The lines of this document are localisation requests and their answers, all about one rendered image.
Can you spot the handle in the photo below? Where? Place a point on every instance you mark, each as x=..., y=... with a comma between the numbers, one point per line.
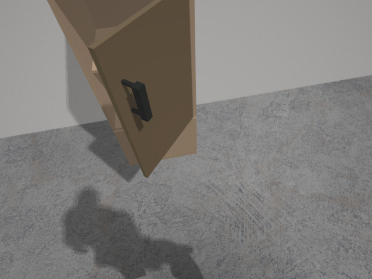
x=141, y=98

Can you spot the cupboard door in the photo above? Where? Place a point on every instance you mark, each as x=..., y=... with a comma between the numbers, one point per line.
x=153, y=47

